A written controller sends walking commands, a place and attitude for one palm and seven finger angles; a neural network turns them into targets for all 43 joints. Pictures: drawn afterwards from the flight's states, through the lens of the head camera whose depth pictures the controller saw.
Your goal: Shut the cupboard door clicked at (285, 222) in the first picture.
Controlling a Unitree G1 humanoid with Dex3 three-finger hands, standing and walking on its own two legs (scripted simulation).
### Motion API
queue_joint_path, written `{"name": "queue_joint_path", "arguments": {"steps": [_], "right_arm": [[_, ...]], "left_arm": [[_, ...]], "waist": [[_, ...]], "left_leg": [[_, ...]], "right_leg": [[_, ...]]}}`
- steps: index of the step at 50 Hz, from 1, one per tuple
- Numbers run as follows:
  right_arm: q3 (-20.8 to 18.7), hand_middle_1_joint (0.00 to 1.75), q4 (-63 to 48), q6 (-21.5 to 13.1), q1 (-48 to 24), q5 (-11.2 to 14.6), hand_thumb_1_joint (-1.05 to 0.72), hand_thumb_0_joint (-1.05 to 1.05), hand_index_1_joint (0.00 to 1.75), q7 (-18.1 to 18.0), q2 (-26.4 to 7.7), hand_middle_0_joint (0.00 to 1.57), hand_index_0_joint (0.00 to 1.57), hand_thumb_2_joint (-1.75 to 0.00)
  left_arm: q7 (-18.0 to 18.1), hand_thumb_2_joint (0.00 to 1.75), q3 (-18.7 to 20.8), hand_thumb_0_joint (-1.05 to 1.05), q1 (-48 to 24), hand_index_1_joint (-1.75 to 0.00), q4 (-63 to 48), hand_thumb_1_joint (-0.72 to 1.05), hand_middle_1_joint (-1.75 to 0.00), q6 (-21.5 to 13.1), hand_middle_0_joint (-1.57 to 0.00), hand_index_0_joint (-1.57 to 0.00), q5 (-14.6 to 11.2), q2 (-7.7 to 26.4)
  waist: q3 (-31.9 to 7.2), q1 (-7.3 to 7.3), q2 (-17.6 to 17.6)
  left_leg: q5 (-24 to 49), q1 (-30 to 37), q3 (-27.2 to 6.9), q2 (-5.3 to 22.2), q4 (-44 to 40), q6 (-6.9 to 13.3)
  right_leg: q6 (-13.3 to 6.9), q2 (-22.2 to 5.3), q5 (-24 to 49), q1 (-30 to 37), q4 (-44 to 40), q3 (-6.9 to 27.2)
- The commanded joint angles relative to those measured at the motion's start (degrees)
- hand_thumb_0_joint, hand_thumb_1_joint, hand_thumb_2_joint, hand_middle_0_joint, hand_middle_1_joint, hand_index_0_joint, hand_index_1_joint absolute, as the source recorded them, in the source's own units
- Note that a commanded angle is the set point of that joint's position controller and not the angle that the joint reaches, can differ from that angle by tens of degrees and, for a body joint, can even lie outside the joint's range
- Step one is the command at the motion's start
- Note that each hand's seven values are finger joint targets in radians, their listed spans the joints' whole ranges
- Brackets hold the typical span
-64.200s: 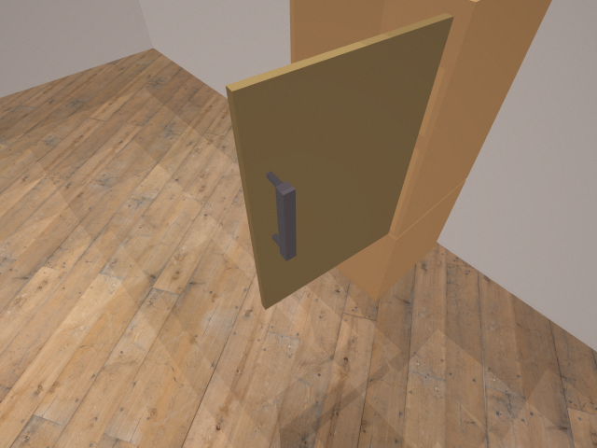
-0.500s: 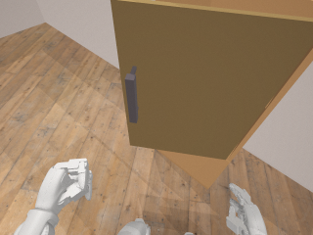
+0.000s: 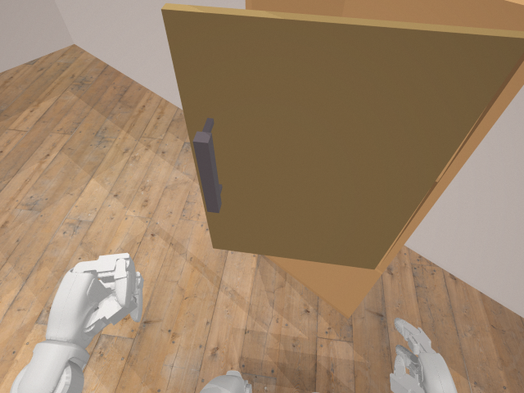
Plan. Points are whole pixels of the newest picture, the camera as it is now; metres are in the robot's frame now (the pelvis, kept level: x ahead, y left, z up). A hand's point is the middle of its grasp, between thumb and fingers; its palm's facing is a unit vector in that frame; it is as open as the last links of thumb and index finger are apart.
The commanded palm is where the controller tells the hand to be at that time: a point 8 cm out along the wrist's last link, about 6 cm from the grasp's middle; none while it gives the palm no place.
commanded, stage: bring the fist close to the handle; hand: left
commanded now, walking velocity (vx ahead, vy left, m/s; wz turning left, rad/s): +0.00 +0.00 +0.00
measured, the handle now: (212, 168) +0.46 +0.13 +0.06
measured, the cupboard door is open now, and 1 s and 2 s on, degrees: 32 32 29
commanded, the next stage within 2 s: push the door shut along its arc in 1.46 s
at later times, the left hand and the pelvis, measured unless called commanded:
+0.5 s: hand (183, 261) +0.28 +0.14 +0.07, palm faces -0.10 -0.99 -0.03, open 3.1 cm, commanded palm +0.27 +0.20 +0.07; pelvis +0.00 -0.03 +0.00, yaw -1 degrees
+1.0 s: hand (214, 223) +0.35 +0.10 +0.06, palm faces -0.13 -0.99 -0.01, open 3.1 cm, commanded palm +0.34 +0.16 +0.07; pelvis +0.00 -0.01 +0.00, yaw -1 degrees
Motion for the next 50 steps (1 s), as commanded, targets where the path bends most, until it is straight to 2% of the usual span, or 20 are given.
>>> {"name": "queue_joint_path", "arguments": {"steps": [1, 3, 5, 9, 13, 16, 17, 20, 21, 22, 25, 28, 30, 33, 37, 39, 43, 44, 47, 50], "right_arm": [[-3.5, 0.3, -9.84, -2.77, -2.12, 0.66, -0.9, 0.0, 0.3, -0.95, -7.98, 0.2, 0.2, -0.9], [-3.43, 0.3, -10.16, -2.92, -2.34, 0.51, -0.9, 0.0, 0.3, -1.34, -7.61, 0.2, 0.2, -0.9], [-3.03, 0.3, -9.38, -3.1, -2.44, 0.05, -0.9, 0.0, 0.3, -1.6, -7.35, 0.2, 0.2, -0.9], [-2.52, 0.3, -6.93, -3.3, -2.86, 0.01, -0.9, 0.0, 0.3, -1.47, -6.97, 0.2, 0.2, -0.9], [-2.62, 0.3, -7.05, -2.61, -2.38, 0.51, -0.9, 0.0, 0.3, -1.24, -7.63, 0.2, 0.2, -0.9], [-2.69, 0.3, -7.71, -1.69, -2.31, 0.85, -0.9, 0.0, 0.3, -1.55, -7.82, 0.2, 0.2, -0.9], [-2.65, 0.3, -7.63, -1.52, -2.32, 0.79, -0.9, 0.0, 0.3, -1.62, -7.85, 0.2, 0.2, -0.9], [-2.35, 0.3, -7.41, -1.07, -2.88, 0.35, -0.9, 0.0, 0.3, -1.82, -7.4, 0.2, 0.2, -0.9], [-2.2, 0.3, -7.32, -1.0, -3.34, 0.34, -0.9, 0.0, 0.3, -1.71, -6.81, 0.2, 0.2, -0.9], [-2.22, 0.3, -6.69, -0.98, -3.16, 0.3, -0.9, 0.0, 0.3, -1.58, -6.68, 0.2, 0.2, -0.9], [-2.27, 0.3, -5.72, -0.47, -2.77, 0.25, -0.9, 0.0, 0.3, -0.8, -6.56, 0.2, 0.2, -0.9], [-2.67, 0.3, -5.38, 0.49, -2.05, 0.57, -0.9, 0.0, 0.3, -0.16, -7.09, 0.2, 0.2, -0.9], [-2.81, 0.3, -5.15, 1.13, -1.49, 0.83, -0.9, 0.0, 0.3, -0.16, -7.59, 0.2, 0.2, -0.9], [-3.18, 0.3, -4.85, 1.44, -1.38, 0.92, -0.9, 0.0, 0.3, -0.53, -7.94, 0.2, 0.2, -0.9], [-3.34, 0.3, -3.9, 0.86, -1.86, 0.56, -0.9, 0.0, 0.3, -0.74, -7.34, 0.2, 0.2, -0.9], [-3.45, 0.3, -3.25, 0.5, -1.75, 0.37, -0.9, 0.0, 0.3, -0.43, -7.18, 0.2, 0.2, -0.9], [-3.6, 0.3, -1.82, 1.47, -0.72, 0.15, -0.9, 0.0, 0.3, 0.39, -7.56, 0.2, 0.2, -0.9], [-3.65, 0.3, -1.83, 2.01, -0.33, 0.25, -0.9, 0.0, 0.3, 0.55, -7.72, 0.2, 0.2, -0.9], [-3.72, 0.3, -2.58, 3.47, 0.11, 0.32, -0.9, 0.0, 0.3, 0.88, -7.97, 0.2, 0.2, -0.9], [-3.58, 0.3, -2.81, 4.2, -0.01, 0.14, -0.9, 0.0, 0.3, 0.7, -8.01, 0.2, 0.2, -0.9]], "left_arm": [[-2.44, 0.9, 1.75, 0.0, -2.06, -1.5, -9.07, 0.9, -1.5, 0.52, -1.3, -1.3, -1.14, 6.79], [-1.98, 0.9, 3.7, 0.0, -4.22, -1.5, -13.31, 0.9, -1.5, -0.74, -1.3, -1.3, -1.92, 8.47], [-0.3, 0.9, 5.13, 0.0, -8.43, -1.5, -16.19, 0.9, -1.5, -2.93, -1.3, -1.3, -2.25, 10.03], [1.48, 0.9, 2.36, 0.0, -14.08, -1.5, -10.09, 0.9, -1.5, -5.88, -1.3, -1.3, -1.39, 6.61], [0.09, 0.9, -1.43, 0.0, -14.36, -1.5, -2.78, 0.9, -1.5, -2.03, -1.3, -1.3, 0.15, 4.72], [-0.25, 0.9, -2.1, 0.0, -18.74, -1.5, -2.56, 0.9, -1.5, 1.42, -1.3, -1.3, 0.76, 5.68], [0.25, 0.9, 0.15, 0.0, -20.71, -1.5, -3.27, 0.9, -1.5, 1.77, -1.3, -1.3, 0.55, 7.78], [2.75, 0.9, 4.23, 0.0, -24.4, -1.5, -4.64, 0.9, -1.5, 0.71, -1.3, -1.3, -0.04, 10.55], [3.42, 0.9, 3.5, 0.0, -25.64, -1.5, -4.19, 0.9, -1.5, -0.05, -1.3, -1.3, -0.12, 9.19], [4.2, 0.9, 5.48, 0.0, -26.53, -1.5, -3.27, 0.9, -1.5, -1.13, -1.3, -1.3, -0.37, 10.23], [4.68, 0.9, 4.84, 0.0, -24.4, -1.5, 1.29, 0.9, -1.5, -2.73, -1.3, -1.3, -0.09, 8.49], [2.84, 0.9, 1.48, 0.0, -23.23, -1.5, 7.2, 0.9, -1.5, -1.74, -1.3, -1.3, 0.95, 5.96], [1.36, 0.9, -1.27, 0.0, -27.09, -1.5, 9.33, 0.9, -1.5, -0.67, -1.3, -1.3, 1.24, 4.41], [0.68, 0.9, -0.32, 0.0, -33.6, -1.5, 8.73, 0.9, -1.5, -0.78, -1.3, -1.3, 0.63, 5.71], [3.26, 0.9, 0.56, 0.0, -41.39, -1.5, 3.6, 0.9, -1.5, -4.56, -1.3, -1.3, 0.57, 6.48], [5.16, 0.9, -0.35, 0.0, -41.49, -1.5, 3.8, 0.9, -1.5, -5.92, -1.3, -1.3, 1.35, 5.37], [7.58, 0.9, -3.91, 0.0, -42.23, -1.5, 13.27, 0.9, -1.5, -4.1, -1.3, -1.3, 4.3, 1.92], [7.76, 0.9, -4.12, 0.0, -42.12, -1.5, 16.31, 0.9, -1.5, -2.85, -1.3, -1.3, 4.72, 1.59], [7.91, 0.9, -4.41, 0.0, -44.24, -1.5, 19.33, 0.9, -1.5, -0.08, -1.3, -1.3, 5.24, 1.04], [9.16, 0.9, -2.9, 0.0, -50.5, -1.5, 18.12, 0.9, -1.5, -0.23, -1.3, -1.3, 5.03, 2.44]], "waist": [[-9.61, -0.78, -2.07], [-12.38, -0.47, -1.76], [-12.4, -0.51, -0.09], [-7.51, -2.22, 0.8], [-8.11, -2.09, -0.51], [-11.17, -2.02, -1.89], [-12.5, -1.5, -1.63], [-14.59, -0.5, -3.12], [-14.22, -0.78, -3.28], [-14.19, -0.54, -3.46], [-13.18, -0.03, -2.84], [-11.04, -1.03, -4.12], [-9.1, -2.07, -4.18], [-12.0, -2.65, -5.15], [-18.18, -2.01, -0.5], [-18.73, -1.79, 1.16], [-14.77, -2.6, -1.45], [-13.48, -2.76, -3.55], [-14.46, -2.34, -4.98], [-16.3, -2.3, -4.48]], "left_leg": [[11.41, 11.7, -7.35, 2.54, -10.04, -3.74], [13.42, 13.19, -6.92, 2.4, -9.39, -3.58], [14.3, 13.11, -6.93, 2.42, -8.38, -3.55], [7.44, 10.13, -7.52, 2.81, -7.76, -3.76], [5.64, 8.3, -6.74, 2.41, -7.86, -3.18], [7.82, 8.82, -5.75, 2.09, -7.63, -2.55], [8.58, 9.11, -5.66, 2.05, -7.67, -2.62], [11.46, 8.95, -5.14, 2.01, -7.4, -2.63], [11.55, 8.88, -4.84, 1.96, -7.4, -2.65], [11.63, 8.26, -4.69, 1.97, -7.17, -2.86], [13.16, 7.59, -4.42, 1.86, -7.15, -3.04], [12.24, 6.84, -3.84, 1.91, -7.04, -2.97], [11.82, 6.78, -4.07, 1.98, -6.95, -2.69], [11.52, 7.57, -4.28, 2.03, -6.57, -2.58], [15.63, 13.47, -4.51, 2.25, -7.0, -2.75], [17.0, 16.23, -5.04, 2.49, -7.29, -3.09], [15.14, 15.16, -5.73, 2.9, -8.11, -3.26], [14.07, 14.21, -5.76, 2.93, -8.57, -3.25], [14.68, 13.88, -5.26, 2.64, -9.13, -3.19], [14.62, 14.73, -5.39, 2.62, -8.93, -3.18]], "right_leg": [[0.27, -0.61, 13.94, 1.5, -7.83, 3.38], [0.31, -0.54, 15.58, 2.64, -7.54, 3.71], [-0.01, -0.37, 16.36, 2.21, -6.66, 4.03], [0.05, -0.36, 9.71, -3.76, -6.09, 3.96], [0.48, -0.98, 8.26, -2.17, -7.76, 5.38], [1.13, -1.66, 10.33, 1.31, -9.24, 6.94], [1.18, -1.8, 10.94, 2.51, -9.33, 7.35], [1.27, -1.97, 14.65, 6.3, -9.13, 8.32], [1.4, -2.17, 15.3, 6.35, -9.21, 8.54], [1.61, -2.38, 16.06, 6.71, -9.06, 9.13], [2.01, -2.72, 20.3, 7.61, -8.38, 9.59], [3.48, -3.27, 21.39, 6.07, -9.24, 10.48], [3.52, -3.28, 20.26, 4.75, -9.93, 10.7], [3.72, -3.6, 20.24, 5.29, -10.09, 11.17], [1.79, -2.35, 22.62, 5.06, -7.22, 8.16], [0.98, -1.73, 21.83, 2.41, -6.24, 6.6], [0.91, -1.36, 18.97, -1.55, -6.31, 5.32], [1.0, -1.3, 18.25, -1.69, -6.73, 5.08], [1.02, -1.51, 19.57, 0.26, -7.31, 5.11], [0.75, -1.41, 19.23, 0.92, -7.45, 5.19]]}}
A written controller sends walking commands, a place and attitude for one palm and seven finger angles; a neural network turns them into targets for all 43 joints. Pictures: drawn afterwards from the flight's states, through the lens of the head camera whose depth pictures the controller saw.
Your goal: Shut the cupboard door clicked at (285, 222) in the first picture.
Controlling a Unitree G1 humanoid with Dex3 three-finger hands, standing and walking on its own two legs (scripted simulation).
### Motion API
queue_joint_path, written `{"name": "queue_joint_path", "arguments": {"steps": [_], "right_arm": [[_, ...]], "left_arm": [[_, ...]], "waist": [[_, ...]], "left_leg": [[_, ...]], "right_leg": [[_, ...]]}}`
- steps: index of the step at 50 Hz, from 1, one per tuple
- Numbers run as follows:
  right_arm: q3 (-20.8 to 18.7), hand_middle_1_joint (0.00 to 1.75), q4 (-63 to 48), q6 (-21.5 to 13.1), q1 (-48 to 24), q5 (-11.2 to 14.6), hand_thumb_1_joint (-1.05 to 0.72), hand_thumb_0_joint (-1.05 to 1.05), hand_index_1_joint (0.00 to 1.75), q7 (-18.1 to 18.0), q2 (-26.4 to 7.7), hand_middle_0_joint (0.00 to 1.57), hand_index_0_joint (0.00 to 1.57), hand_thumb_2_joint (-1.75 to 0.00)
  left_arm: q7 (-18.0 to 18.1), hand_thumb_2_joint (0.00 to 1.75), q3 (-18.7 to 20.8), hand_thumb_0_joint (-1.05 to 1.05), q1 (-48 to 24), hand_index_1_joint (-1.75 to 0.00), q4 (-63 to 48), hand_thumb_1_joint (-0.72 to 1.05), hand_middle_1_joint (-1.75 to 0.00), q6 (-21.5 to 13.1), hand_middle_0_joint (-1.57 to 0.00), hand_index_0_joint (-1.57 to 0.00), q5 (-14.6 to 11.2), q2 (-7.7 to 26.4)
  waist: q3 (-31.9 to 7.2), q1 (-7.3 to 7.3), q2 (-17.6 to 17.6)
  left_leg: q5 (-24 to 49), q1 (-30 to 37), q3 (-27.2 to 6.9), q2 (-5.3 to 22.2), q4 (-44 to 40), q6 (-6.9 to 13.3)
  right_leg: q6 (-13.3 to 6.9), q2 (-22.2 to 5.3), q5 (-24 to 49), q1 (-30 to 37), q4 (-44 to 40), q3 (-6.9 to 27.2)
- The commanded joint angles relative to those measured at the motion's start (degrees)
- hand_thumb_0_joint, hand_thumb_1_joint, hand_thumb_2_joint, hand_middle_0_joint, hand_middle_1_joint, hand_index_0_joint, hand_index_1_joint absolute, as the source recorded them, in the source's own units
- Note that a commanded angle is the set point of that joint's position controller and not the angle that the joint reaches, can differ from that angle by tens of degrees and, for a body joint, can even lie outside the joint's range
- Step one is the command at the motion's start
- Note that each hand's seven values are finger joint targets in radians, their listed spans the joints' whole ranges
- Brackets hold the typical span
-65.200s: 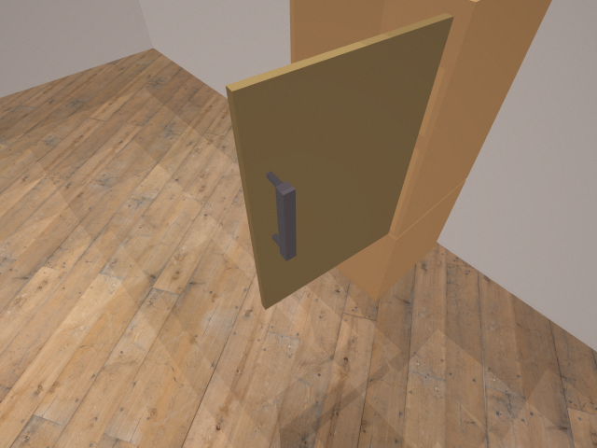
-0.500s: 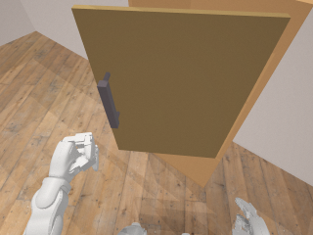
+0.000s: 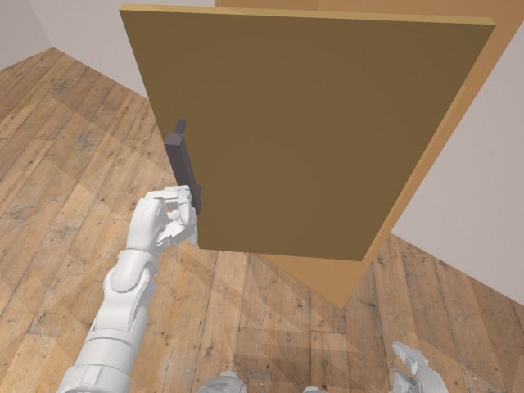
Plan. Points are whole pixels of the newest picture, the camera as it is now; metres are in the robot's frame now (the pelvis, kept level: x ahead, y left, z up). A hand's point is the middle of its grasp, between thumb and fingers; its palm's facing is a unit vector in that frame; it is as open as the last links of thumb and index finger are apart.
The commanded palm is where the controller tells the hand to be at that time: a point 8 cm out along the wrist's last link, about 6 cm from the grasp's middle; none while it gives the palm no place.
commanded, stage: bring the fist close to the handle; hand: left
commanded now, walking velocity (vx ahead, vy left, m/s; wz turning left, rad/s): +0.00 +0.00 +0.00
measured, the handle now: (188, 169) +0.46 +0.15 +0.06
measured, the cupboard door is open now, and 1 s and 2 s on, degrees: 32 29 15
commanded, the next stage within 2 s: push the door shut along its arc in 0.46 s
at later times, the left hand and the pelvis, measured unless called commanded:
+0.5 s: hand (194, 218) +0.36 +0.12 +0.07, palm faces -0.05 -1.00 -0.02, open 3.1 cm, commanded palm +0.34 +0.17 +0.07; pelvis -0.01 +0.00 +0.00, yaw +0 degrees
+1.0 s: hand (202, 194) +0.40 +0.11 +0.07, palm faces -0.16 -0.99 -0.04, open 3.1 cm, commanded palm +0.40 +0.16 +0.07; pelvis -0.01 -0.01 -0.01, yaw +0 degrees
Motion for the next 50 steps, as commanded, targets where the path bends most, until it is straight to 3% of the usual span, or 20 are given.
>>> {"name": "queue_joint_path", "arguments": {"steps": [1, 3, 5, 7, 11, 14, 17, 20, 21, 22, 24, 29, 32, 35, 38, 39, 43, 45, 49, 50], "right_arm": [[-3.28, 0.3, -7.29, -1.6, 0.38, -0.07, -0.9, 0.0, 0.3, -0.48, -8.27, 0.2, 0.2, -0.9], [-3.41, 0.3, -6.76, -2.0, 0.66, -0.48, -0.9, 0.0, 0.3, -0.23, -7.86, 0.2, 0.2, -0.9], [-3.51, 0.3, -6.46, -1.98, 1.11, -0.7, -0.9, 0.0, 0.3, 0.08, -8.18, 0.2, 0.2, -0.9], [-3.6, 0.3, -5.88, -1.66, 1.5, -0.9, -0.9, 0.0, 0.3, 0.53, -8.07, 0.2, 0.2, -0.9], [-3.69, 0.3, -6.16, -0.31, 1.94, -0.54, -0.9, 0.0, 0.3, 1.09, -8.3, 0.2, 0.2, -0.9], [-3.6, 0.3, -6.74, 0.52, 1.5, -0.27, -0.9, 0.0, 0.3, 0.62, -8.55, 0.2, 0.2, -0.9], [-3.54, 0.3, -6.86, 0.11, 1.09, -0.36, -0.9, 0.0, 0.3, 0.24, -8.23, 0.2, 0.2, -0.9], [-3.57, 0.3, -6.0, -0.47, 1.18, -0.65, -0.9, 0.0, 0.3, -0.11, -8.28, 0.2, 0.2, -0.9], [-3.43, 0.3, -5.6, -0.7, 0.82, -0.6, -0.9, 0.0, 0.3, 0.01, -7.9, 0.2, 0.2, -0.9], [-3.54, 0.3, -5.1, -0.79, 1.19, -0.65, -0.9, 0.0, 0.3, 0.05, -8.05, 0.2, 0.2, -0.9], [-3.52, 0.3, -4.82, -0.77, 1.05, -0.49, -0.9, 0.0, 0.3, 0.26, -8.06, 0.2, 0.2, -0.9], [-3.62, 0.3, -5.4, -0.11, 1.67, 0.01, -0.9, 0.0, 0.3, 0.17, -8.64, 0.2, 0.2, -0.9], [-3.35, 0.3, -5.01, -0.16, 1.67, 0.18, -0.9, 0.0, 0.3, -0.34, -8.63, 0.2, 0.2, -0.9], [-3.39, 0.3, -4.04, -0.62, 2.3, -0.14, -0.9, 0.0, 0.3, -0.86, -8.9, 0.2, 0.2, -0.9], [-3.11, 0.3, -3.12, -0.96, 2.37, -0.2, -0.9, 0.0, 0.3, -0.71, -8.47, 0.2, 0.2, -0.9], [-3.11, 0.3, -2.87, -1.02, 2.57, -0.15, -0.9, 0.0, 0.3, -0.59, -8.47, 0.2, 0.2, -0.9], [-3.49, 0.3, -2.19, -0.47, 4.71, 0.01, -0.9, 0.0, 0.3, -0.01, -9.2, 0.2, 0.2, -0.9], [-3.79, 0.3, -2.53, -0.37, 5.52, -0.03, -0.9, 0.0, 0.3, 0.07, -9.76, 0.2, 0.2, -0.9], [-3.74, 0.3, -2.18, 0.0, 6.19, 0.16, -0.9, 0.0, 0.3, 0.01, -9.77, 0.2, 0.2, -0.9], [-3.69, 0.3, -1.88, -0.01, 6.5, 0.09, -0.9, 0.0, 0.3, -0.13, -10.0, 0.2, 0.2, -0.9]], "left_arm": [[2.07, 0.9, 2.75, 0.0, -20.21, -1.5, -11.06, 0.9, -1.5, -3.9, -1.3, -1.3, -0.56, 6.12], [3.73, 0.9, 1.78, 0.0, -23.53, -1.5, -13.7, 0.9, -1.5, -6.48, -1.3, -1.3, -0.06, 4.67], [4.88, 0.9, 2.59, 0.0, -21.6, -1.5, -12.73, 0.9, -1.5, -8.06, -1.3, -1.3, 0.6, 5.64], [5.21, 0.9, 2.56, 0.0, -19.99, -1.5, -9.81, 0.9, -1.5, -8.72, -1.3, -1.3, 1.25, 5.19], [4.28, 0.9, 0.32, 0.0, -17.41, -1.5, -3.6, 0.9, -1.5, -6.32, -1.3, -1.3, 2.23, 3.1], [3.82, 0.9, 1.78, 0.0, -20.09, -1.5, -3.42, 0.9, -1.5, -5.15, -1.3, -1.3, 1.37, 4.77], [4.23, 0.9, 2.35, 0.0, -24.35, -1.5, -8.07, 0.9, -1.5, -7.16, -1.3, -1.3, 0.53, 5.19], [4.86, 0.9, 4.4, 0.0, -26.19, -1.5, -10.02, 0.9, -1.5, -10.22, -1.3, -1.3, 0.54, 7.92], [4.69, 0.9, 2.9, 0.0, -26.4, -1.5, -9.05, 0.9, -1.5, -10.84, -1.3, -1.3, 0.69, 6.32], [4.7, 0.9, 3.77, 0.0, -25.65, -1.5, -7.68, 0.9, -1.5, -11.31, -1.3, -1.3, 0.93, 7.26], [3.97, 0.9, 1.77, 0.0, -24.25, -1.5, -4.14, 0.9, -1.5, -10.81, -1.3, -1.3, 1.32, 5.46], [1.45, 0.9, 2.5, 0.0, -23.32, -1.5, 0.51, 0.9, -1.5, -7.12, -1.3, -1.3, 0.3, 6.25], [0.55, 0.9, 1.58, 0.0, -32.02, -1.5, -0.71, 0.9, -1.5, -7.57, -1.3, -1.3, -0.04, 6.69], [0.7, 0.9, 5.33, 0.0, -37.61, -1.5, -0.54, 0.9, -1.5, -9.92, -1.3, -1.3, -0.13, 11.17], [-0.03, 0.9, 5.63, 0.0, -40.33, -1.5, 2.75, 0.9, -1.5, -11.71, -1.3, -1.3, 0.13, 11.6], [-0.63, 0.9, 4.27, 0.0, -39.9, -1.5, 5.4, 0.9, -1.5, -11.5, -1.3, -1.3, 0.43, 10.11], [-2.85, 0.9, 3.38, 0.0, -40.82, -1.5, 13.66, 0.9, -1.5, -9.02, -1.3, -1.3, 0.56, 8.93], [-4.02, 0.9, 4.29, 0.0, -41.92, -1.5, 13.46, 0.9, -1.5, -8.63, -1.3, -1.3, -0.01, 10.13], [-5.59, 0.9, 4.67, 0.0, -46.99, -1.5, 15.68, 0.9, -1.5, -8.93, -1.3, -1.3, -0.7, 10.81], [-5.89, 0.9, 4.47, 0.0, -49.21, -1.5, 16.11, 0.9, -1.5, -9.33, -1.3, -1.3, -0.65, 11.03]], "waist": [[-16.43, -1.12, -2.54], [-19.58, -1.21, 0.26], [-19.62, -0.76, 0.35], [-19.07, -0.52, -1.18], [-14.53, -1.14, -3.68], [-13.05, -1.34, -5.41], [-16.68, -1.03, -2.08], [-18.43, -0.97, -2.02], [-17.69, -1.51, -0.77], [-17.39, -1.29, -1.61], [-15.22, -1.87, -0.69], [-14.71, -1.61, -4.59], [-14.99, -3.29, -2.79], [-16.9, -3.36, -3.18], [-18.61, -3.34, -1.42], [-18.04, -3.42, -0.14], [-17.39, -4.21, -0.96], [-19.73, -3.97, -2.21], [-19.09, -4.91, -4.68], [-18.77, -5.37, -3.84]], "left_leg": [[14.25, 16.63, -7.25, 2.38, -7.32, -2.45], [16.89, 20.71, -8.05, 2.75, -6.75, -2.88], [17.93, 21.49, -8.42, 3.03, -6.64, -3.03], [17.66, 20.54, -8.33, 2.99, -6.87, -3.15], [14.43, 17.39, -7.8, 2.82, -7.95, -2.77], [10.31, 14.42, -6.94, 2.27, -8.47, -2.29], [12.24, 17.24, -6.92, 2.17, -8.05, -2.35], [12.29, 17.21, -6.95, 2.22, -7.12, -2.3], [11.98, 17.48, -6.87, 2.23, -7.07, -2.32], [11.31, 16.85, -7.16, 2.3, -7.07, -2.43], [9.56, 15.82, -6.9, 2.25, -7.11, -2.35], [8.27, 12.59, -6.15, 1.74, -7.47, -1.91], [8.39, 13.44, -6.47, 1.82, -6.99, -1.79], [8.68, 12.92, -6.65, 1.79, -5.71, -1.66], [9.32, 12.7, -6.8, 1.7, -5.04, -1.92], [9.3, 13.03, -6.86, 1.65, -5.06, -2.07], [9.73, 13.17, -7.34, 1.84, -4.95, -2.07], [11.32, 13.31, -7.31, 1.75, -4.52, -1.85], [11.62, 11.23, -7.0, 1.64, -3.77, -1.59], [11.63, 11.12, -7.18, 1.61, -3.37, -1.41]], "right_leg": [[1.51, -1.57, 18.93, 2.27, -7.89, 3.2], [1.2, -1.39, 19.3, 0.58, -6.8, 2.67], [1.04, -1.05, 19.19, -0.24, -6.48, 2.48], [1.15, -1.02, 19.24, -0.17, -6.36, 2.4], [1.46, -1.01, 17.8, -0.66, -7.6, 2.35], [1.61, -1.21, 15.56, 1.21, -9.3, 3.29], [1.37, -1.31, 17.03, 2.28, -8.83, 3.54], [1.36, -1.18, 17.13, 2.71, -8.16, 4.08], [1.45, -1.22, 16.95, 1.63, -8.15, 4.09], [1.42, -1.17, 16.09, 1.25, -7.95, 3.97], [1.58, -1.18, 14.67, -0.33, -8.51, 4.14], [2.11, -1.63, 14.53, 2.78, -10.24, 5.27], [2.02, -1.78, 14.83, 1.69, -9.97, 5.19], [1.95, -1.68, 15.11, 2.2, -9.14, 5.85], [1.92, -1.8, 15.93, 1.96, -8.0, 6.14], [1.72, -1.65, 15.65, 0.66, -7.78, 5.73], [1.82, -1.47, 15.76, -1.87, -7.78, 5.02], [1.79, -1.4, 17.57, -0.2, -7.52, 5.17], [2.03, -1.56, 18.89, 0.42, -7.54, 5.6], [1.93, -1.54, 18.69, -0.67, -7.24, 5.7]]}}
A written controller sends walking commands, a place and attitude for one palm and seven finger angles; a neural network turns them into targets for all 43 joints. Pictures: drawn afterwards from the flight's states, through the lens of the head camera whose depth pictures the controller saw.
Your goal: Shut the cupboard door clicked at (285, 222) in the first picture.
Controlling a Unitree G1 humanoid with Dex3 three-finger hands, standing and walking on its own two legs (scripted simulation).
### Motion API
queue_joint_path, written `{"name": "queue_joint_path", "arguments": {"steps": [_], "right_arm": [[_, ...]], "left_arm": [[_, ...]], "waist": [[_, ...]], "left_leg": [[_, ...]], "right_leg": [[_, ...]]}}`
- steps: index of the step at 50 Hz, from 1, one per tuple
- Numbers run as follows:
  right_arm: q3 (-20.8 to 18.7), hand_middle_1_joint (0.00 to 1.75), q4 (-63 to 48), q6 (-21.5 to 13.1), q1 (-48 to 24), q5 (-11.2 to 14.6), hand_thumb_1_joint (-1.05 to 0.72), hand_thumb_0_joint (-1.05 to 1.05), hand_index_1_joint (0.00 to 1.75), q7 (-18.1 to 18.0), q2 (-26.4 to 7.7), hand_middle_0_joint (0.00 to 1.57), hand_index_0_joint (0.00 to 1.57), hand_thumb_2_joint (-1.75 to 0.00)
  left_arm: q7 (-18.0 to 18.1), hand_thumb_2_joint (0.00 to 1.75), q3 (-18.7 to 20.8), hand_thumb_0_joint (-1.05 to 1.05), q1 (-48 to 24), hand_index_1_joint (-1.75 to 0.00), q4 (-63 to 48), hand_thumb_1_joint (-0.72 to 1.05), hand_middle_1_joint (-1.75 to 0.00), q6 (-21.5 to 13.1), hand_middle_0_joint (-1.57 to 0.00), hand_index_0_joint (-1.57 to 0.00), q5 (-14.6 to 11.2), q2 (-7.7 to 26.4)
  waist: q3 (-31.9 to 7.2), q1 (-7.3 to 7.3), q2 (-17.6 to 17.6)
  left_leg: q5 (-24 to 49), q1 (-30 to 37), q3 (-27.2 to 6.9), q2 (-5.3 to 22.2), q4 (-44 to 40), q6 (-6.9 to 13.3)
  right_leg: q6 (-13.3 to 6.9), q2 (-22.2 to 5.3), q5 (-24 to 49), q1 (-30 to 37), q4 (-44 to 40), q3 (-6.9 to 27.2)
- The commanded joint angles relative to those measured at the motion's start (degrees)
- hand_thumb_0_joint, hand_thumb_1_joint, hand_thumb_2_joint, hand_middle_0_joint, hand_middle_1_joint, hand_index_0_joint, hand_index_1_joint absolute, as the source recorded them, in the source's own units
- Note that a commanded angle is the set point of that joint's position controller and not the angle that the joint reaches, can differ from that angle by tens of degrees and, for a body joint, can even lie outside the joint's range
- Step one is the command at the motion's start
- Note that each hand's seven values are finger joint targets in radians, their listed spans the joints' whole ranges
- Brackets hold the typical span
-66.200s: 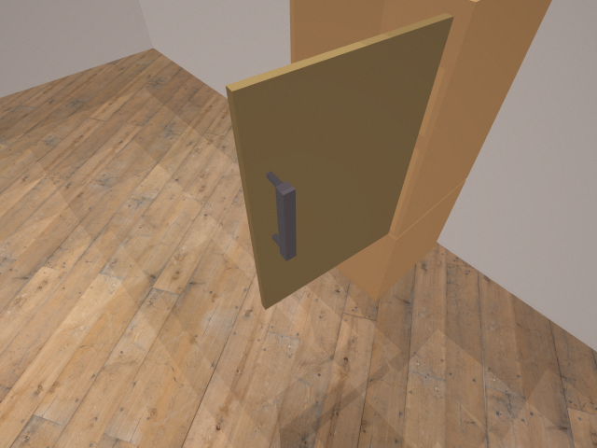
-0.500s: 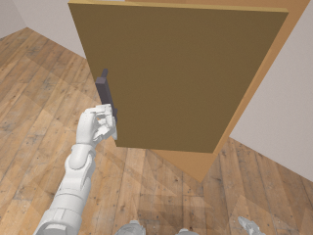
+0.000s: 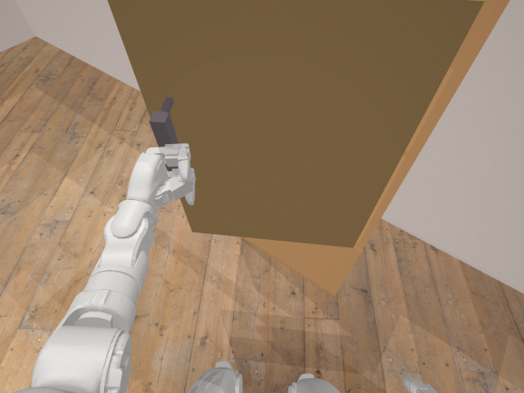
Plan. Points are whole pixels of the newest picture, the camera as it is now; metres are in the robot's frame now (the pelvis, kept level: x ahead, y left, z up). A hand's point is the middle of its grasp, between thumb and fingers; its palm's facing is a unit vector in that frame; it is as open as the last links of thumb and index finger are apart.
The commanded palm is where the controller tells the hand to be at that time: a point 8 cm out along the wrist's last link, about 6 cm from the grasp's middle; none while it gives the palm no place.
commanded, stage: push the door shut along its arc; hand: left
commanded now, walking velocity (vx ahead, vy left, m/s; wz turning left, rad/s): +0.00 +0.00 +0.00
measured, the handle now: (176, 149) +0.49 +0.15 +0.07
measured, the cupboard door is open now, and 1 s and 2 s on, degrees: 29 15 5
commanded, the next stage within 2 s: pull the fist back off the door in 1.44 s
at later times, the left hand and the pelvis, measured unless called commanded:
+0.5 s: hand (205, 157) +0.47 +0.10 +0.07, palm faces -0.28 -0.96 -0.04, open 3.1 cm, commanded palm +0.48 +0.14 +0.07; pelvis -0.01 +0.01 -0.02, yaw +0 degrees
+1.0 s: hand (239, 130) +0.54 +0.05 +0.08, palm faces -0.41 -0.91 -0.01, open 2.9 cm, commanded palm +0.54 +0.09 +0.07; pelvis +0.00 +0.01 -0.03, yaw -2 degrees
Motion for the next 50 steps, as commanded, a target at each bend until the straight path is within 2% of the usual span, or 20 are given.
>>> {"name": "queue_joint_path", "arguments": {"steps": [1, 3, 6, 8, 11, 13, 19, 21, 25, 26, 29, 31, 33, 36, 41, 43, 44, 47, 48, 50], "right_arm": [[-2.98, 0.3, -5.09, -1.97, 3.14, 0.17, -0.9, 0.0, 0.3, -0.6, -8.58, 0.2, 0.2, -0.9], [-3.08, 0.3, -4.21, -2.02, 3.77, 0.11, -0.9, 0.0, 0.3, -0.63, -8.84, 0.2, 0.2, -0.9], [-3.43, 0.3, -3.33, -2.21, 4.73, -0.04, -0.9, 0.0, 0.3, -0.6, -9.35, 0.2, 0.2, -0.9], [-3.42, 0.3, -2.91, -2.32, 5.33, -0.07, -0.9, 0.0, 0.3, -0.32, -9.43, 0.2, 0.2, -0.9], [-3.74, 0.3, -2.55, -2.29, 6.49, -0.24, -0.9, 0.0, 0.3, -0.2, -10.12, 0.2, 0.2, -0.9], [-3.55, 0.3, -2.49, -2.19, 6.72, -0.18, -0.9, 0.0, 0.3, -0.29, -10.17, 0.2, 0.2, -0.9], [-3.26, 0.3, -1.78, -2.14, 8.07, -0.44, -0.9, 0.0, 0.3, -0.19, -10.54, 0.2, 0.2, -0.9], [-3.38, 0.3, -1.81, -2.34, 8.33, -0.63, -0.9, 0.0, 0.3, 0.03, -10.47, 0.2, 0.2, -0.9], [-3.45, 0.3, -1.33, -2.31, 9.76, -0.81, -0.9, 0.0, 0.3, 0.17, -11.06, 0.2, 0.2, -0.9], [-3.41, 0.3, -1.04, -2.34, 9.84, -0.73, -0.9, 0.0, 0.3, 0.26, -11.05, 0.2, 0.2, -0.9], [-3.43, 0.3, -0.76, -2.36, 10.76, -0.92, -0.9, 0.0, 0.3, 0.16, -11.38, 0.2, 0.2, -0.9], [-3.45, 0.3, -0.65, -2.67, 11.34, -1.1, -0.9, 0.0, 0.3, 0.28, -11.55, 0.2, 0.2, -0.9], [-3.46, 0.3, -0.66, -2.47, 12.06, -1.27, -0.9, 0.0, 0.3, 0.37, -11.66, 0.2, 0.2, -0.9], [-3.49, 0.3, -0.22, -2.51, 12.5, -1.46, -0.9, 0.0, 0.3, 0.6, -11.37, 0.2, 0.2, -0.9], [-3.33, 0.3, -0.86, -1.77, 13.98, -1.9, -0.9, 0.0, 0.3, 0.79, -11.85, 0.2, 0.2, -0.9], [-3.15, 0.3, -1.1, -1.21, 14.71, -2.0, -0.9, 0.0, 0.3, 0.82, -11.84, 0.2, 0.2, -0.9], [-3.02, 0.3, -1.44, -1.08, 14.85, -2.15, -0.9, 0.0, 0.3, 0.87, -11.72, 0.2, 0.2, -0.9], [-3.12, 0.3, -2.06, -0.74, 14.95, -2.33, -0.9, 0.0, 0.3, 0.96, -11.43, 0.2, 0.2, -0.9], [-3.24, 0.3, -2.17, -0.66, 15.22, -2.23, -0.9, 0.0, 0.3, 0.89, -11.57, 0.2, 0.2, -0.9], [-3.11, 0.3, -1.86, -0.45, 15.62, -2.15, -0.9, 0.0, 0.3, 0.68, -11.3, 0.2, 0.2, -0.9]], "left_arm": [[-1.66, 0.9, 0.03, 0.0, -30.11, -1.5, -7.48, 0.9, -1.5, -4.08, -1.3, -1.3, -1.04, 6.17], [-1.92, 0.9, -0.07, 0.0, -33.9, -1.5, -5.58, 0.9, -1.5, -4.7, -1.3, -1.3, -0.75, 6.66], [-2.49, 0.9, -0.2, 0.0, -36.85, -1.5, -3.93, 0.9, -1.5, -5.42, -1.3, -1.3, -0.07, 7.17], [-3.15, 0.9, -2.61, 0.0, -39.56, -1.5, -3.03, 0.9, -1.5, -5.37, -1.3, -1.3, -0.03, 4.76], [-3.56, 0.9, 0.19, 0.0, -40.38, -1.5, -1.78, 0.9, -1.5, -5.07, -1.3, -1.3, -0.29, 7.54], [-3.79, 0.9, 0.51, 0.0, -42.91, -1.5, -0.72, 0.9, -1.5, -4.58, -1.3, -1.3, -0.47, 8.22], [-3.64, 0.9, 2.93, 0.0, -47.91, -1.5, 2.71, 0.9, -1.5, -4.68, -1.3, -1.3, 1.16, 12.59], [-4.27, 0.9, 1.62, 0.0, -48.89, -1.5, 2.25, 0.9, -1.5, -5.2, -1.3, -1.3, 1.47, 10.97], [-5.29, 0.9, 1.37, 0.0, -52.27, -1.5, 4.33, 0.9, -1.5, -4.37, -1.3, -1.3, 1.48, 11.25], [-5.58, 0.9, 0.37, 0.0, -52.91, -1.5, 5.46, 0.9, -1.5, -3.97, -1.3, -1.3, 1.58, 10.05], [-5.62, 0.9, 0.53, 0.0, -55.4, -1.5, 6.45, 0.9, -1.5, -2.8, -1.3, -1.3, 1.73, 10.63], [-5.65, 0.9, 2.17, 0.0, -57.13, -1.5, 6.16, 0.9, -1.5, -2.6, -1.3, -1.3, 1.48, 12.0], [-5.62, 0.9, 3.28, 0.0, -57.71, -1.5, 6.56, 0.9, -1.5, -2.25, -1.3, -1.3, 1.72, 13.41], [-5.93, 0.9, 1.1, 0.0, -59.47, -1.5, 7.36, 0.9, -1.5, -2.24, -1.3, -1.3, 2.47, 10.8], [-5.53, 0.9, 6.23, 0.0, -59.5, -1.5, 10.23, 0.9, -1.5, -0.69, -1.3, -1.3, 3.39, 16.79], [-5.32, 0.9, 7.83, 0.0, -59.07, -1.5, 12.58, 0.9, -1.5, 0.45, -1.3, -1.3, 3.99, 18.62], [-5.38, 0.9, 8.11, 0.0, -59.14, -1.5, 12.8, 0.9, -1.5, 0.71, -1.3, -1.3, 4.48, 19.4], [-6.05, 0.9, 8.38, 0.0, -59.84, -1.5, 10.9, 0.9, -1.5, 0.4, -1.3, -1.3, 5.02, 20.0], [-6.44, 0.9, 9.27, 0.0, -59.61, -1.5, 10.86, 0.9, -1.5, 0.45, -1.3, -1.3, 4.9, 20.92], [-7.23, 0.9, 7.59, 0.0, -62.06, -1.5, 11.32, 0.9, -1.5, 0.86, -1.3, -1.3, 4.75, 19.44]], "waist": [[-17.69, -4.32, -4.17], [-16.58, -5.1, -3.88], [-19.98, -5.32, 0.08], [-20.72, -6.24, 1.54], [-23.93, -5.98, 0.26], [-23.2, -6.76, -1.26], [-22.38, -7.61, 0.2], [-25.04, -7.58, 3.16], [-24.4, -8.98, 3.72], [-24.23, -9.47, 3.46], [-24.03, -10.5, 2.19], [-26.07, -9.96, 4.25], [-27.11, -10.4, 2.58], [-27.38, -11.11, 4.59], [-28.43, -10.6, 3.92], [-26.98, -11.11, 1.67], [-27.08, -10.84, 2.1], [-30.11, -10.54, 3.68], [-30.54, -10.55, 2.3], [-29.74, -11.77, 2.38]], "left_leg": [[9.06, 14.75, -6.59, 1.29, -5.05, -0.89], [6.9, 13.88, -6.91, 1.37, -4.79, -0.89], [8.41, 17.21, -7.85, 1.6, -4.09, -1.14], [8.22, 19.2, -8.82, 1.84, -4.21, -1.35], [10.42, 20.54, -9.4, 2.02, -3.93, -1.33], [9.13, 18.39, -9.15, 1.96, -3.64, -1.03], [7.49, 14.76, -9.06, 2.04, -2.46, -0.86], [10.27, 18.58, -10.01, 2.25, -2.21, -1.21], [9.78, 19.5, -11.35, 2.69, -1.96, -1.21], [9.64, 19.96, -11.66, 2.96, -1.98, -1.34], [8.32, 18.61, -11.81, 2.99, -1.56, -1.05], [10.69, 20.51, -12.35, 3.05, -1.32, -1.26], [11.67, 19.91, -12.32, 3.0, -0.89, -1.06], [13.82, 21.8, -13.08, 3.44, -0.13, -1.21], [15.61, 18.2, -11.97, 3.01, 1.14, -0.97], [15.16, 14.67, -11.04, 2.94, 1.96, -0.59], [15.28, 13.1, -10.37, 2.68, 2.45, -0.5], [18.3, 13.74, -9.75, 2.5, 3.57, -0.36], [17.89, 12.69, -9.46, 2.52, 3.99, -0.3], [18.33, 12.17, -9.42, 2.39, 4.25, 0.07]], "right_leg": [[2.69, -1.84, 15.97, 1.58, -9.13, 6.43], [2.61, -1.81, 12.98, -0.36, -9.31, 6.52], [2.05, -1.6, 12.82, -3.48, -8.04, 5.92], [1.85, -1.38, 11.42, -6.26, -7.61, 5.11], [1.62, -1.07, 12.66, -5.7, -6.97, 4.66], [1.87, -1.0, 11.94, -5.34, -7.29, 5.03], [1.86, -0.91, 10.09, -6.67, -6.71, 5.68], [1.52, -0.79, 11.43, -8.79, -5.62, 4.91], [1.27, -0.4, 9.84, -12.17, -5.14, 4.15], [1.4, -0.41, 9.63, -13.4, -5.08, 3.93], [1.47, -0.27, 8.7, -13.85, -5.11, 3.86], [1.29, -0.29, 9.68, -14.71, -4.34, 3.58], [1.35, -0.15, 10.42, -13.86, -4.36, 3.65], [1.43, -0.08, 10.87, -17.35, -3.36, 3.25], [1.29, 0.21, 12.46, -14.96, -2.52, 3.57], [1.58, 0.38, 13.17, -13.63, -2.57, 3.83], [1.6, 0.44, 13.83, -12.47, -2.37, 4.1], [1.71, 0.56, 16.74, -11.22, -1.68, 4.54], [1.87, 0.55, 17.25, -10.22, -1.72, 4.89], [1.93, 0.76, 17.73, -10.76, -1.47, 4.66]]}}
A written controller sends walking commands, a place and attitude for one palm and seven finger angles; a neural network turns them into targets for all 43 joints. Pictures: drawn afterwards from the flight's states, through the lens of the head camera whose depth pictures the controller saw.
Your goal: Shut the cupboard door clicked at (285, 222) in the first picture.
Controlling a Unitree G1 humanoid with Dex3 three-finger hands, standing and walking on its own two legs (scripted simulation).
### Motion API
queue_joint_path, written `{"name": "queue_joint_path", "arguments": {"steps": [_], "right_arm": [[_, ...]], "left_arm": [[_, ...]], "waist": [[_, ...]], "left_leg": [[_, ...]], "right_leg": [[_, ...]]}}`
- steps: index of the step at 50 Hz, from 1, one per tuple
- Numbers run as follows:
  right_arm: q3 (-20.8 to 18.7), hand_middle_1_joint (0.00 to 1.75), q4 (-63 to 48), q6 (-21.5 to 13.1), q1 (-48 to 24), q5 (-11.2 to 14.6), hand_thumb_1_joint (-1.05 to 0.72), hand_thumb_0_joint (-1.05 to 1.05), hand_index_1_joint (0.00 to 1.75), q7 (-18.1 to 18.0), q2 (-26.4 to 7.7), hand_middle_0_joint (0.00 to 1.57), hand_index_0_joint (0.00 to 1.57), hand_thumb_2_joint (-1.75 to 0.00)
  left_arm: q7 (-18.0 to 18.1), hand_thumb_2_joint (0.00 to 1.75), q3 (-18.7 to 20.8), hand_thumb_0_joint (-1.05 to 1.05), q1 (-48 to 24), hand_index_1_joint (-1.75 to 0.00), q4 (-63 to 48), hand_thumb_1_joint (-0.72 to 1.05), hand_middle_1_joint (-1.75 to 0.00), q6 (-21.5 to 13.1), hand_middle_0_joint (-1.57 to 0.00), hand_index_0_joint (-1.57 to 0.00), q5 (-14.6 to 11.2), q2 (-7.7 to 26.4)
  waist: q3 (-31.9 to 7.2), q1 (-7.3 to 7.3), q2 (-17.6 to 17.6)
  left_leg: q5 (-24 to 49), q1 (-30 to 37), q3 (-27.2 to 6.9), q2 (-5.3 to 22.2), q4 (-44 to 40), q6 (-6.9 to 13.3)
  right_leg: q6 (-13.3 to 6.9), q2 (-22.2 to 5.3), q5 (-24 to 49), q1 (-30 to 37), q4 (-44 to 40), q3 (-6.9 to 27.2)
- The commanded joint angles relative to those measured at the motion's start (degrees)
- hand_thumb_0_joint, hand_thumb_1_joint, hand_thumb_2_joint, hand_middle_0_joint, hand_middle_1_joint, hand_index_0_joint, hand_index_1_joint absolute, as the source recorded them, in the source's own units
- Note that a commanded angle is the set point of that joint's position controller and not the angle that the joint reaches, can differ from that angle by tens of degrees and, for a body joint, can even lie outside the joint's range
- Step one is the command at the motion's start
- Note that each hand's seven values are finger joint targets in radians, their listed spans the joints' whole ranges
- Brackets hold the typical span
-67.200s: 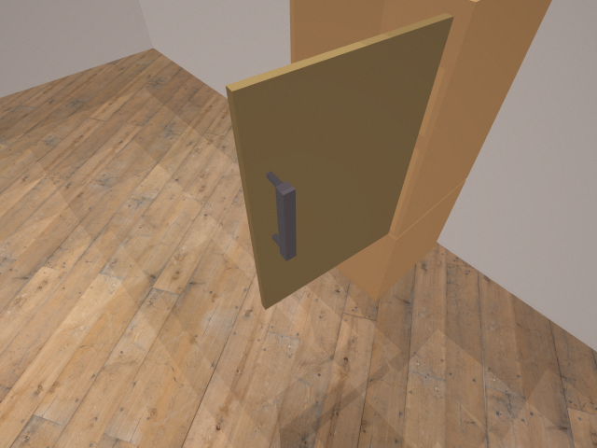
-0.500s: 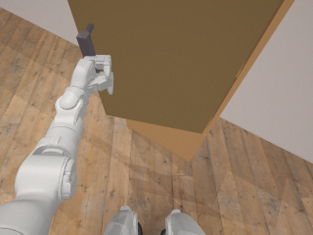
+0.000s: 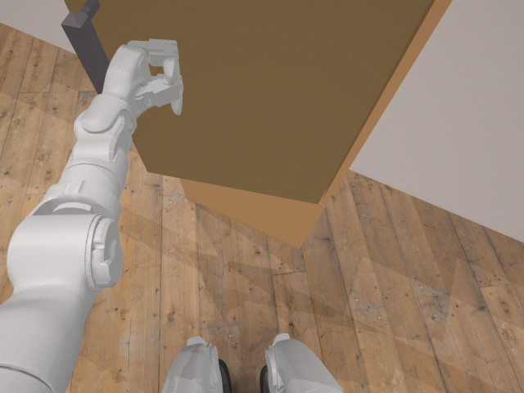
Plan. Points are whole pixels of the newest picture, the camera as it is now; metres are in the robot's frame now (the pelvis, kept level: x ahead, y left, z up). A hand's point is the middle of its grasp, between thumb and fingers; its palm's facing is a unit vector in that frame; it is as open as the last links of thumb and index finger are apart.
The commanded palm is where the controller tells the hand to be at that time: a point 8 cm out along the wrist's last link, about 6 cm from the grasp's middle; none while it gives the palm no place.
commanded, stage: push the door shut along its arc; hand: left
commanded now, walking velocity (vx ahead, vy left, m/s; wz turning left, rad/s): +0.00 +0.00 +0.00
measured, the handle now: (109, 69) +0.58 +0.15 +0.10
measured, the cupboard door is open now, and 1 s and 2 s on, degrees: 15 5 5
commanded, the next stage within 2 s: pull the fist back off the door in 0.44 s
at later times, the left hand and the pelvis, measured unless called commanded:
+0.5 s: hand (187, 78) +0.54 +0.04 +0.11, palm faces -0.44 -0.90 -0.03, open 3.3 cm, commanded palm +0.58 +0.06 +0.10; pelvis +0.00 -0.01 -0.01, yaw +1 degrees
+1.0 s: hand (200, 79) +0.56 +0.03 +0.09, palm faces +0.02 -1.00 -0.01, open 3.1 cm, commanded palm +0.52 +0.07 +0.10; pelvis +0.01 -0.02 +0.01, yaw +0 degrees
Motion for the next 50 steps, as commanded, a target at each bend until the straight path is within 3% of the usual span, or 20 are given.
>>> {"name": "queue_joint_path", "arguments": {"steps": [1, 6, 10, 13, 16, 19, 27, 28, 29, 30, 33, 34, 36, 38, 39, 40, 42, 45, 48, 50], "right_arm": [[-4.03, 0.3, -2.18, -0.65, 9.88, 0.26, -0.9, 0.0, 0.3, -0.86, -10.72, 0.2, 0.2, -0.9], [-4.27, 0.3, -0.46, -0.93, 10.33, 0.09, -0.9, 0.0, 0.3, -1.27, -10.98, 0.2, 0.2, -0.9], [-3.94, 0.3, 0.61, -1.34, 10.58, -0.26, -0.9, 0.0, 0.3, -1.93, -10.81, 0.2, 0.2, -0.9], [-3.93, 0.3, 1.16, -1.89, 10.22, -0.37, -0.9, 0.0, 0.3, -2.17, -10.95, 0.2, 0.2, -0.9], [-4.0, 0.3, 2.0, -2.8, 9.39, -0.45, -0.9, 0.0, 0.3, -2.44, -10.7, 0.2, 0.2, -0.9], [-3.55, 0.3, 2.91, -3.08, 9.11, -0.55, -0.9, 0.0, 0.3, -3.08, -10.93, 0.2, 0.2, -0.9], [-3.49, 0.3, 5.0, -4.99, 8.28, -0.95, -0.9, 0.0, 0.3, -3.7, -10.78, 0.2, 0.2, -0.9], [-3.28, 0.3, 2.98, -5.18, 12.0, -0.96, -0.9, 0.0, 0.3, -2.6, -8.96, 0.2, 0.2, -0.9], [-3.11, 0.3, 2.54, -5.35, 12.15, -1.54, -0.9, 0.0, 0.3, -1.21, -8.78, 0.2, 0.2, -0.9], [-3.42, 0.3, 2.45, -5.31, 12.34, -1.93, -0.9, 0.0, 0.3, -0.26, -8.74, 0.2, 0.2, -0.9], [-4.12, 0.3, 1.61, -4.52, 14.05, -4.21, -0.9, 0.0, 0.3, 2.41, -8.58, 0.2, 0.2, -0.9], [-4.29, 0.3, 1.19, -4.45, 14.22, -4.95, -0.9, 0.0, 0.3, 3.33, -8.28, 0.2, 0.2, -0.9], [-4.69, 0.3, 1.38, -3.77, 14.88, -5.88, -0.9, 0.0, 0.3, 5.15, -8.41, 0.2, 0.2, -0.9], [-5.38, 0.3, 1.04, -2.29, 16.1, -6.21, -0.9, 0.0, 0.3, 6.1, -8.76, 0.2, 0.2, -0.9], [-5.69, 0.3, 0.63, -1.72, 16.08, -6.01, -0.9, 0.0, 0.3, 6.35, -8.7, 0.2, 0.2, -0.9], [-5.73, 0.3, 0.19, -1.18, 16.28, -5.65, -0.9, 0.0, 0.3, 6.26, -9.01, 0.2, 0.2, -0.9], [-5.55, 0.3, -0.73, 0.22, 15.64, -4.4, -0.9, 0.0, 0.3, 5.72, -8.88, 0.2, 0.2, -0.9], [-5.1, 0.3, -2.51, 1.04, 15.14, -3.09, -0.9, 0.0, 0.3, 4.42, -8.53, 0.2, 0.2, -0.9], [-4.98, 0.3, -2.76, 0.6, 14.16, -2.61, -0.9, 0.0, 0.3, 3.77, -7.52, 0.2, 0.2, -0.9], [-4.82, 0.3, -2.32, 0.18, 13.9, -2.68, -0.9, 0.0, 0.3, 3.78, -6.74, 0.2, 0.2, -0.9]], "left_arm": [[-0.55, 0.9, 0.05, 0.0, -31.3, -1.5, -11.7, 0.9, -1.5, -2.91, -1.3, -1.3, -1.15, 10.27], [-1.77, 0.9, -2.93, 0.0, -35.92, -1.5, -12.32, 0.9, -1.5, -1.45, -1.3, -1.3, -1.58, 7.4], [-2.54, 0.9, -4.07, 0.0, -39.07, -1.5, -12.24, 0.9, -1.5, 0.1, -1.3, -1.3, -2.28, 6.2], [-3.19, 0.9, -3.56, 0.0, -39.43, -1.5, -12.05, 0.9, -1.5, 0.75, -1.3, -1.3, -2.66, 7.18], [-3.99, 0.9, -5.47, 0.0, -41.54, -1.5, -13.22, 0.9, -1.5, 0.65, -1.3, -1.3, -2.99, 4.44], [-4.01, 0.9, -5.5, 0.0, -42.33, -1.5, -9.81, 0.9, -1.5, 2.23, -1.3, -1.3, -2.83, 4.96], [-4.43, 0.9, -8.46, 0.0, -46.54, -1.5, -10.18, 0.9, -1.5, 3.16, -1.3, -1.3, -2.32, 0.75], [7.37, 0.9, 4.04, 0.0, -47.0, -1.5, -8.7, 0.9, -1.5, 4.44, -1.3, -1.3, -6.37, 4.57], [13.34, 0.9, 1.96, 0.0, -45.01, -1.5, -6.79, 0.9, -1.5, 4.98, -1.3, -1.3, -4.36, 1.72], [16.98, 0.9, 2.07, 0.0, -43.21, -1.5, -6.5, 0.9, -1.5, 4.91, -1.3, -1.3, -3.59, 0.23], [27.71, 0.9, 5.43, 0.0, -42.33, -1.5, -9.2, 0.9, -1.5, 1.63, -1.3, -1.3, -0.13, -0.09], [31.39, 0.9, 5.66, 0.0, -42.14, -1.5, -11.92, 0.9, -1.5, -0.81, -1.3, -1.3, 2.47, 0.48], [35.28, 0.9, 3.94, 0.0, -40.06, -1.5, -11.23, 0.9, -1.5, -4.56, -1.3, -1.3, 8.61, 1.44], [35.79, 0.9, 2.54, 0.0, -38.78, -1.5, -12.86, 0.9, -1.5, -6.76, -1.3, -1.3, 12.98, 3.58], [35.02, 0.9, 1.5, 0.0, -37.75, -1.5, -13.52, 0.9, -1.5, -7.15, -1.3, -1.3, 13.49, 3.11], [33.93, 0.9, 2.99, 0.0, -36.15, -1.5, -13.13, 0.9, -1.5, -7.18, -1.3, -1.3, 13.13, 5.11], [31.3, 0.9, 2.08, 0.0, -34.2, -1.5, -11.35, 0.9, -1.5, -5.03, -1.3, -1.3, 11.15, 4.44], [28.4, 0.9, 6.3, 0.0, -31.78, -1.5, -13.81, 0.9, -1.5, -2.92, -1.3, -1.3, 5.49, 6.49], [27.17, 0.9, 5.97, 0.0, -27.95, -1.5, -18.08, 0.9, -1.5, -5.05, -1.3, -1.3, 2.09, 3.22], [26.92, 0.9, 3.05, 0.0, -24.97, -1.5, -18.81, 0.9, -1.5, -7.7, -1.3, -1.3, 2.01, -0.49]], "waist": [[-29.69, -2.72, 1.22], [-30.54, -3.91, 5.02], [-30.74, -5.16, 4.33], [-31.37, -4.83, 3.98], [-32.59, -5.16, 6.23], [-28.2, -6.43, 2.92], [-30.86, -7.63, 5.85], [-29.71, -6.06, 6.03], [-28.98, -6.13, 6.23], [-29.18, -6.13, 5.25], [-33.2, -5.13, 3.67], [-35.33, -4.17, 5.12], [-35.4, -4.22, 5.79], [-36.52, -4.27, 5.0], [-37.61, -4.13, 4.39], [-38.62, -3.34, 3.71], [-37.31, -3.4, 1.26], [-37.31, -0.98, -1.49], [-35.05, -0.16, -3.87], [-31.13, -0.43, -5.24]], "left_leg": [[21.07, 28.68, -9.65, 0.94, -3.69, -0.89], [22.08, 32.97, -10.52, 1.13, -3.0, -0.93], [22.75, 31.8, -9.91, 0.64, -2.38, -0.28], [22.57, 30.9, -9.61, 0.5, -1.91, -0.32], [24.09, 33.52, -9.64, 0.39, -1.55, -0.3], [19.55, 27.96, -9.1, 0.45, -0.83, -0.04], [22.05, 31.43, -9.57, 0.39, 0.9, 0.21], [18.38, 27.33, -10.71, 1.92, -0.36, -1.36], [16.99, 25.41, -11.24, 1.76, -1.28, -1.75], [17.95, 25.89, -11.84, 1.63, -1.75, -1.69], [19.26, 24.21, -10.9, 1.35, -0.59, -2.02], [20.38, 24.54, -10.43, 1.25, -0.06, -2.2], [21.9, 24.96, -10.33, 1.31, 0.61, -2.28], [23.0, 24.96, -9.52, 0.92, 0.1, -2.03], [22.57, 24.99, -8.89, 0.54, -0.42, -1.86], [22.7, 24.56, -8.66, 0.19, -0.91, -1.71], [19.15, 21.81, -7.41, -0.29, -2.59, -1.53], [17.02, 18.7, -6.24, -0.88, -5.39, -1.67], [17.76, 20.16, -5.89, -0.58, -7.14, -1.96], [18.13, 21.18, -5.56, -0.8, -8.09, -1.6]], "right_leg": [[1.8, -0.67, 19.37, 3.51, -8.45, 5.07], [1.64, -0.53, 17.86, -1.27, -8.37, 4.33], [1.72, -0.29, 18.56, -0.58, -8.34, 4.3], [1.79, -0.3, 18.77, 0.53, -8.44, 4.79], [1.77, -0.25, 18.72, -1.54, -7.89, 4.5], [2.04, -0.4, 16.41, -1.15, -8.64, 4.86], [1.98, -0.02, 15.54, -6.62, -6.71, 3.83], [1.37, -0.77, 14.15, -5.11, -7.74, 4.36], [1.6, -0.84, 12.9, -4.81, -7.43, 4.77], [1.87, -0.77, 12.77, -5.37, -6.95, 4.68], [2.41, -1.43, 15.69, -2.37, -6.13, 4.71], [2.43, -1.49, 17.08, -1.88, -5.45, 4.72], [2.6, -1.2, 18.2, -3.0, -4.77, 4.42], [2.85, -1.11, 21.1, 0.52, -5.15, 4.64], [3.19, -1.12, 22.66, 3.35, -5.92, 5.11], [3.25, -1.06, 24.13, 5.97, -6.19, 5.44], [3.85, -1.21, 25.28, 11.83, -8.66, 6.77], [4.15, -2.1, 28.47, 21.88, -11.65, 9.65], [4.41, -2.59, 32.58, 24.43, -13.04, 10.0], [4.19, -2.04, 32.48, 23.07, -13.41, 8.67]]}}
